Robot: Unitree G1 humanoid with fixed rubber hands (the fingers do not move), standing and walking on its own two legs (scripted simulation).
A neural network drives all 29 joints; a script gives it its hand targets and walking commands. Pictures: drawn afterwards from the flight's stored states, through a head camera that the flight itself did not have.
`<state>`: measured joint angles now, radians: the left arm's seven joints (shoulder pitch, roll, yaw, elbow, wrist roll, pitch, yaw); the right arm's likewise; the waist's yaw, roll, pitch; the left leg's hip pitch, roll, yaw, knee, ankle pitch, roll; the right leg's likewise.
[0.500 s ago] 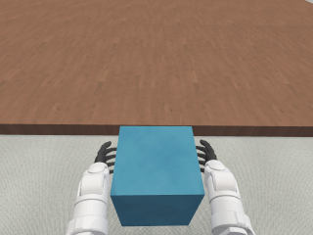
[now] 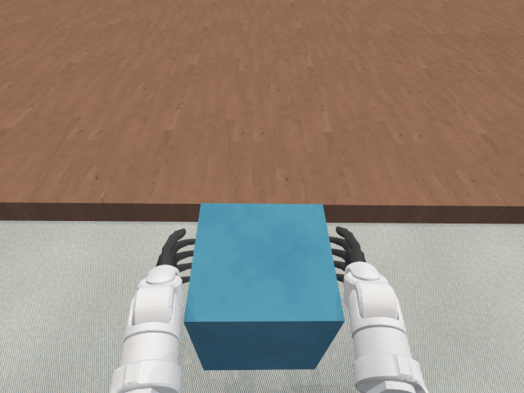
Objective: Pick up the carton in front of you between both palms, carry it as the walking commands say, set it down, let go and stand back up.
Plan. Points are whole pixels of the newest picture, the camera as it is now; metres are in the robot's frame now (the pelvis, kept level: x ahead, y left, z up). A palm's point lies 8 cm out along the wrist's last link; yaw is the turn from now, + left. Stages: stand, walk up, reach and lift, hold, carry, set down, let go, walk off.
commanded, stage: reach and lift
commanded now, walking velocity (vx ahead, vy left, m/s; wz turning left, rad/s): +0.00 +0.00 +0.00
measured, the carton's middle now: (260, 290) +0.30 +0.00 -0.05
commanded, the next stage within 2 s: hold in 0.32 s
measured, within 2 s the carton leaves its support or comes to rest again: neither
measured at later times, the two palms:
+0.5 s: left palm (164, 269) +0.29 +0.15 +0.05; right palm (358, 265) +0.29 -0.15 +0.05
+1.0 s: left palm (164, 270) +0.29 +0.15 +0.05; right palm (358, 266) +0.29 -0.15 +0.05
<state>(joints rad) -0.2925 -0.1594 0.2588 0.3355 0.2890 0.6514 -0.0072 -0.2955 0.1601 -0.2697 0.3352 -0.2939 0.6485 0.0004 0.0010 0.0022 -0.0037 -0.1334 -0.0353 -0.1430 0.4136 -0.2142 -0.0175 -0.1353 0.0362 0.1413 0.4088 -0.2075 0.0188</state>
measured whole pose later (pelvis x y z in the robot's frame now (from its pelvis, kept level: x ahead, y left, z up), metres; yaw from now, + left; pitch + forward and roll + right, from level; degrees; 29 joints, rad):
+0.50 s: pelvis +0.00 +0.00 +0.00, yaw +0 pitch -6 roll +0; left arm -0.24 -0.15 0.20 0.22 0.26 0.75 0.00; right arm -0.25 0.15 -0.21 0.22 -0.26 0.75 -0.01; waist 0.00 0.00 -0.02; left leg -0.05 -0.03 -0.14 0.35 -0.19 -0.02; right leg -0.05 0.03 0.14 0.35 -0.19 0.02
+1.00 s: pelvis -0.01 +0.00 +0.00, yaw +0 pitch -7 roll +0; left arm -0.30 -0.16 0.25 0.27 0.29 0.76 -0.01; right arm -0.31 0.16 -0.26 0.27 -0.30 0.75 0.01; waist 0.00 0.00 0.01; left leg -0.06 -0.03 -0.14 0.38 -0.20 -0.02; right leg -0.06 0.03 0.13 0.37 -0.19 0.02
